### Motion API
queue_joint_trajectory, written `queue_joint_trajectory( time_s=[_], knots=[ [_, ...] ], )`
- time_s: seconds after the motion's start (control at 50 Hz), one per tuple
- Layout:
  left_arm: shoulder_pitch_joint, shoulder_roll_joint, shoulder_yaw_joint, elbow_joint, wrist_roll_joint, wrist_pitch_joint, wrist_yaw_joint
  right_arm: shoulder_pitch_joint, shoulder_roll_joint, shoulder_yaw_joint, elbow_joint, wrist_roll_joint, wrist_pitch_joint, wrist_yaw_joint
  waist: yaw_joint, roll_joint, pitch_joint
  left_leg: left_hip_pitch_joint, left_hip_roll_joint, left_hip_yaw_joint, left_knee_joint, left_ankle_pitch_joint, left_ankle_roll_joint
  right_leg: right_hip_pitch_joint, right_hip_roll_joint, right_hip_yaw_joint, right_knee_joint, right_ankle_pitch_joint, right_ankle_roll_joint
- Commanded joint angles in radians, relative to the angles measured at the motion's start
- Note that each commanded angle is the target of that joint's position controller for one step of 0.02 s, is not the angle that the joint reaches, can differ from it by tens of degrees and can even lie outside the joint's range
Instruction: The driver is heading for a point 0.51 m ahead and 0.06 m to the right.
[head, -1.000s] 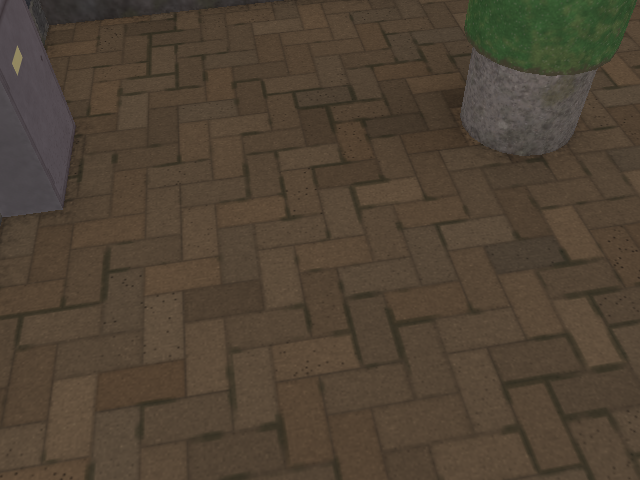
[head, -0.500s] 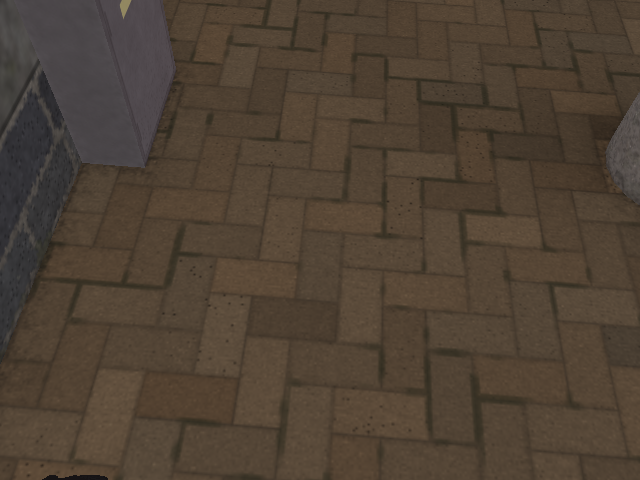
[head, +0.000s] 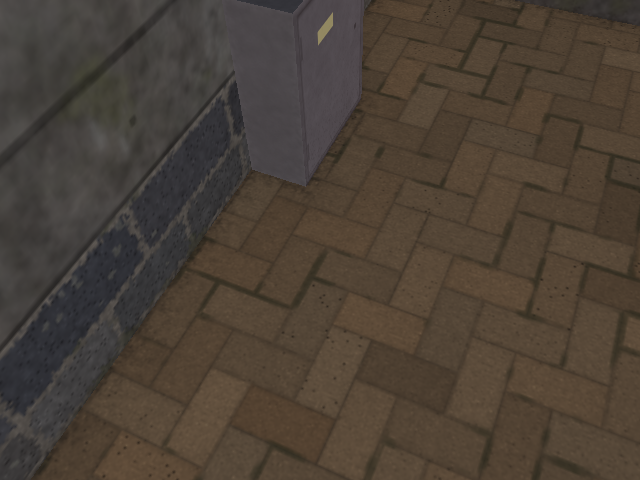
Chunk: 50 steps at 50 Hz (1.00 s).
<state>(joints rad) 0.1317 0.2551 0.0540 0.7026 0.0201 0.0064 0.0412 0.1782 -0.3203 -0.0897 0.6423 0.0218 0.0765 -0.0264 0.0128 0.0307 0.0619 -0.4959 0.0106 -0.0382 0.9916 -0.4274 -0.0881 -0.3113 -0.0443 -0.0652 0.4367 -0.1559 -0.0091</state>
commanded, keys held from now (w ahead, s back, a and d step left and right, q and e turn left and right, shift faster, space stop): q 0.04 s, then no key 0.96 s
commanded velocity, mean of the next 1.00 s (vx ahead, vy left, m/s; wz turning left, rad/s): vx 0.01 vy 0.00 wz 0.16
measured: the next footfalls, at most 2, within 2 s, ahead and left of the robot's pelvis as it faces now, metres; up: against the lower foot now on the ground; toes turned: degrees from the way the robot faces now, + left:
left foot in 0.14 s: +0.04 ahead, +0.14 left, +0.00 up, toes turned +5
right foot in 0.52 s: +0.04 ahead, -0.11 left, +0.00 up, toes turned +8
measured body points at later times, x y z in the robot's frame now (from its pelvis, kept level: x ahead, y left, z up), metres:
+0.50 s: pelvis +0.00 +0.04 +0.00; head +0.01 +0.06 +0.45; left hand +0.08 +0.33 -0.13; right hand +0.20 -0.18 -0.09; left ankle +0.00 +0.14 -0.74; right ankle +0.00 -0.11 -0.73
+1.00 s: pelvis +0.00 +0.02 +0.00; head +0.00 +0.02 +0.45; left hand +0.05 +0.29 -0.14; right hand +0.14 -0.24 -0.12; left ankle +0.00 +0.14 -0.74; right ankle +0.00 -0.11 -0.74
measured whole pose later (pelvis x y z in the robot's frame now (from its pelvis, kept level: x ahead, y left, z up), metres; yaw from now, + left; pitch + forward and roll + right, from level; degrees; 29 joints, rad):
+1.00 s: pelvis +0.00 +0.02 +0.00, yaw +7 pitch -2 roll +0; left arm 0.18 0.25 0.01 0.97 0.01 -0.01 0.02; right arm 0.18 -0.26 -0.03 0.87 -0.01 0.02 -0.03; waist 0.00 0.00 0.04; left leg -0.22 -0.01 -0.03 0.50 -0.24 0.00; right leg -0.17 0.00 0.02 0.49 -0.28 0.01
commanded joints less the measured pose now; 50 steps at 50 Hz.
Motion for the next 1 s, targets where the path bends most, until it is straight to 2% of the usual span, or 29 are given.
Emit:
queue_joint_trajectory(
  time_s=[0.02, 0.08, 0.1, 0.12, 0.14, 0.16, 0.18, 0.2, 0.22, 0.24, 0.26, 0.3, 0.34, 0.38, 0.44, 0.48, 0.5, 0.52, 0.54, 0.56, 0.58, 0.6, 0.62, 0.64, 0.66, 0.72, 0.86, 1.0],
  knots=[
    [-0.026, 0.195, 0.058, -0.058, -0.010, -0.004, 0.002, -0.010, -0.065, -0.014, -0.089, -0.003, -0.016, 0.007, 0.015, -0.224, -0.177, 0.054, 0.022, 0.049, -0.136, 0.012, 0.015, 0.177, -0.251, 0.145, -0.118, 0.276, -0.210],
    [-0.022, 0.211, 0.062, -0.041, -0.028, -0.001, -0.005, 0.011, -0.070, -0.018, -0.086, -0.006, -0.013, 0.020, 0.002, -0.223, -0.169, 0.147, 0.008, 0.073, -0.303, 0.065, 0.056, 0.158, -0.261, 0.135, -0.089, 0.219, -0.195],
    [-0.036, 0.210, 0.060, -0.036, -0.039, 0.001, -0.006, 0.052, -0.061, -0.019, -0.069, -0.009, -0.014, 0.024, -0.026, -0.212, -0.168, 0.217, -0.008, 0.092, -0.420, 0.143, 0.082, 0.132, -0.248, 0.117, -0.056, 0.191, -0.174],
    [-0.020, 0.196, 0.057, -0.022, -0.036, -0.002, -0.010, 0.091, -0.077, -0.024, -0.049, -0.018, -0.014, 0.027, -0.039, -0.187, -0.167, 0.311, -0.031, 0.089, -0.530, 0.216, 0.108, 0.085, -0.214, 0.083, 0.004, 0.135, -0.127],
    [0.028, 0.146, 0.042, -0.002, -0.024, -0.006, -0.020, 0.114, -0.119, -0.034, -0.045, -0.023, -0.016, 0.020, -0.031, -0.058, -0.164, 0.436, 0.045, -0.034, -0.613, 0.370, 0.148, -0.038, -0.155, 0.010, 0.131, -0.020, -0.040],
    [0.034, 0.067, 0.012, -0.031, 0.033, -0.011, -0.033, 0.100, -0.208, -0.043, -0.076, -0.031, -0.015, 0.000, 0.011, 0.263, -0.163, 0.543, 0.314, -0.365, -0.619, 0.716, 0.256, -0.285, -0.032, -0.076, 0.410, -0.469, 0.071],
    [-0.048, 0.129, 0.034, -0.053, 0.010, -0.011, -0.018, 0.105, -0.203, -0.038, -0.086, -0.069, -0.035, 0.009, -0.068, 0.237, -0.181, 0.366, 0.398, -0.427, -0.658, 0.658, 0.411, -0.293, -0.005, 0.066, 0.585, -0.536, 0.082],
    [-0.059, 0.171, 0.048, -0.044, -0.016, -0.004, -0.009, 0.060, -0.177, -0.028, -0.078, -0.071, -0.053, 0.014, -0.052, 0.163, -0.138, 0.323, 0.332, -0.344, -0.676, 0.562, 0.394, -0.286, -0.015, 0.095, 0.672, -0.466, 0.078],
    [-0.060, 0.164, 0.050, -0.033, -0.013, 0.002, -0.004, 0.003, -0.147, -0.017, -0.079, -0.059, -0.066, 0.013, -0.029, 0.125, -0.114, 0.317, 0.279, -0.288, -0.675, 0.499, 0.346, -0.304, -0.015, 0.105, 0.684, -0.396, 0.072],
    [-0.031, 0.162, 0.053, -0.003, -0.005, 0.009, 0.004, -0.033, -0.122, -0.007, -0.076, -0.046, -0.071, 0.009, -0.013, 0.098, -0.118, 0.327, 0.241, -0.245, -0.668, 0.481, 0.306, -0.298, -0.021, 0.112, 0.683, -0.336, 0.077],
    [-0.003, 0.158, 0.053, 0.010, 0.001, 0.013, 0.007, -0.060, -0.104, 0.005, -0.070, -0.038, -0.074, 0.004, 0.005, 0.108, -0.116, 0.308, 0.218, -0.209, -0.661, 0.556, 0.295, -0.263, -0.016, 0.111, 0.687, -0.278, 0.089],
    [0.035, 0.139, 0.047, 0.022, -0.005, 0.013, 0.005, -0.039, -0.052, 0.028, -0.054, -0.039, -0.083, 0.000, 0.018, 0.118, -0.150, 0.324, 0.205, -0.165, -0.644, 0.654, 0.302, -0.200, -0.002, 0.111, 0.678, -0.231, 0.106],
    [0.022, 0.116, 0.036, 0.021, -0.012, 0.017, 0.004, -0.030, -0.047, 0.033, -0.037, -0.039, -0.087, -0.001, 0.009, 0.115, -0.147, 0.352, 0.195, -0.152, -0.636, 0.628, 0.304, -0.174, -0.008, 0.117, 0.555, -0.222, 0.115],
    [-0.010, 0.095, 0.022, 0.015, -0.008, 0.018, 0.000, -0.026, -0.064, 0.028, -0.025, -0.040, -0.084, -0.003, -0.012, 0.118, -0.133, 0.356, 0.193, -0.163, -0.635, 0.556, 0.302, -0.118, -0.011, 0.111, 0.405, -0.231, 0.116],
    [-0.007, 0.107, 0.017, 0.028, -0.013, 0.018, -0.004, -0.022, -0.077, 0.025, -0.009, -0.043, -0.076, 0.002, -0.030, 0.124, -0.107, 0.322, 0.198, -0.206, -0.643, 0.444, 0.313, -0.023, 0.003, 0.087, 0.243, -0.257, 0.110],
    [0.029, 0.102, 0.013, 0.052, -0.012, 0.014, -0.005, -0.040, -0.060, 0.032, 0.005, -0.033, -0.075, 0.006, -0.005, 0.105, -0.091, 0.297, 0.180, -0.218, -0.631, 0.384, 0.293, 0.060, 0.011, 0.076, 0.060, -0.145, 0.092],
    [0.053, 0.101, 0.009, 0.066, -0.002, 0.010, -0.007, -0.031, -0.048, 0.036, 0.019, -0.027, -0.077, 0.009, 0.012, 0.078, -0.084, 0.270, 0.162, -0.210, -0.627, 0.359, 0.260, 0.136, 0.007, 0.083, -0.077, 0.012, 0.073],
    [0.068, 0.132, 0.011, 0.074, 0.011, 0.008, -0.006, 0.001, -0.037, 0.041, 0.034, -0.033, -0.088, 0.013, 0.005, 0.033, -0.105, 0.232, 0.138, -0.200, -0.619, 0.324, 0.216, 0.230, -0.029, 0.128, -0.082, 0.144, 0.053],
    [0.082, 0.193, 0.021, 0.076, 0.013, 0.011, -0.001, 0.022, -0.033, 0.043, 0.035, -0.050, -0.104, 0.024, -0.026, -0.065, -0.127, 0.187, 0.092, -0.149, -0.590, 0.278, 0.178, 0.297, -0.087, 0.164, -0.014, 0.316, 0.017],
    [0.063, 0.196, 0.026, 0.095, -0.003, 0.010, -0.009, 0.029, -0.041, 0.038, 0.038, -0.051, -0.112, 0.030, -0.037, -0.129, -0.131, 0.232, 0.036, -0.080, -0.602, 0.237, 0.139, 0.216, -0.068, 0.148, 0.019, 0.177, -0.027],
    [0.051, 0.144, 0.015, 0.090, -0.008, 0.006, -0.019, -0.033, -0.058, 0.038, 0.045, -0.051, -0.113, 0.030, 0.005, -0.085, -0.109, 0.264, 0.024, -0.064, -0.568, 0.230, 0.118, 0.164, -0.049, 0.149, -0.008, 0.085, -0.026],
    [0.045, 0.127, 0.009, 0.101, 0.001, 0.002, -0.019, -0.061, -0.045, 0.038, 0.038, -0.045, -0.109, 0.026, 0.005, -0.081, -0.104, 0.278, 0.024, -0.057, -0.554, 0.242, 0.119, 0.136, -0.047, 0.151, -0.026, 0.042, -0.015],
    [0.037, 0.125, 0.005, 0.107, 0.003, -0.002, -0.018, -0.069, -0.031, 0.041, 0.040, -0.040, -0.099, 0.021, 0.000, -0.095, -0.085, 0.278, 0.029, -0.061, -0.549, 0.263, 0.125, 0.119, -0.040, 0.150, -0.034, 0.040, -0.005],
    [0.023, 0.132, 0.006, 0.111, -0.001, -0.012, -0.018, -0.066, -0.051, 0.034, 0.043, -0.042, -0.084, 0.013, -0.010, -0.096, -0.071, 0.278, 0.019, -0.057, -0.550, 0.270, 0.124, 0.102, -0.035, 0.144, -0.034, 0.031, 0.004],
    [0.032, 0.127, 0.003, 0.119, 0.000, -0.020, -0.018, -0.057, -0.050, 0.032, 0.049, -0.044, -0.075, 0.006, -0.010, -0.092, -0.073, 0.287, 0.021, -0.059, -0.551, 0.270, 0.126, 0.096, -0.032, 0.140, -0.032, 0.020, 0.008],
    [0.042, 0.122, -0.003, 0.144, -0.003, -0.029, -0.018, -0.044, -0.036, 0.034, 0.070, -0.042, -0.062, -0.002, -0.012, -0.069, -0.062, 0.299, 0.021, -0.060, -0.555, 0.269, 0.125, 0.079, -0.026, 0.137, -0.037, -0.011, 0.011],
    [0.050, 0.127, -0.010, 0.194, -0.004, -0.029, -0.014, -0.028, -0.046, 0.032, 0.129, -0.039, -0.064, -0.005, -0.007, -0.026, -0.052, 0.300, 0.021, -0.054, -0.565, 0.285, 0.108, 0.089, -0.015, 0.135, -0.041, -0.020, 0.002],
    [0.048, 0.121, -0.016, 0.240, -0.006, -0.025, -0.015, -0.019, -0.058, 0.036, 0.185, -0.035, -0.068, -0.012, -0.006, -0.024, -0.047, 0.305, 0.024, -0.049, -0.573, 0.289, 0.102, 0.094, -0.002, 0.129, -0.049, -0.022, -0.001]
  ],
)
